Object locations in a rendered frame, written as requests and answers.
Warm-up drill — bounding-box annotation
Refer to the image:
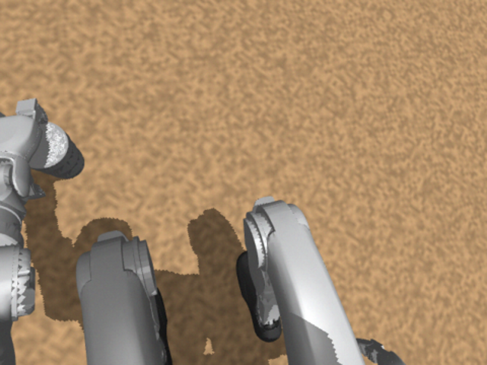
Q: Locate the left robot arm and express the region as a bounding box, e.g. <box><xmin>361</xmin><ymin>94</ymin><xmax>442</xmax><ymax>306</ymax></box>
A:
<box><xmin>0</xmin><ymin>153</ymin><xmax>36</xmax><ymax>365</ymax></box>

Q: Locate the right robot foot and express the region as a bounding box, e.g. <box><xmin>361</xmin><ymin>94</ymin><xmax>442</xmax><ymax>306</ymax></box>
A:
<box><xmin>236</xmin><ymin>251</ymin><xmax>282</xmax><ymax>342</ymax></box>

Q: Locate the cup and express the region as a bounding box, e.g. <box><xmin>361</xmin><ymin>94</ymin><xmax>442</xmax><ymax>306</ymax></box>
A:
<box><xmin>29</xmin><ymin>122</ymin><xmax>84</xmax><ymax>179</ymax></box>

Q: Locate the right robot hand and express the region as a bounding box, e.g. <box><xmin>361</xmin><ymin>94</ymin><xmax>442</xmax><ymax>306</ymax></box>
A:
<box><xmin>356</xmin><ymin>338</ymin><xmax>406</xmax><ymax>365</ymax></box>

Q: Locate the left robot hand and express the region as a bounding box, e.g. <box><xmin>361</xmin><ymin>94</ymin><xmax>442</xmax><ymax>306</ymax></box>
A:
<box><xmin>0</xmin><ymin>98</ymin><xmax>48</xmax><ymax>199</ymax></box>

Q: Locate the left robot foot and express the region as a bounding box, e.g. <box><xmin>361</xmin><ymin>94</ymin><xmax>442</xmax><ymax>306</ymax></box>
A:
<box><xmin>154</xmin><ymin>287</ymin><xmax>173</xmax><ymax>365</ymax></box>

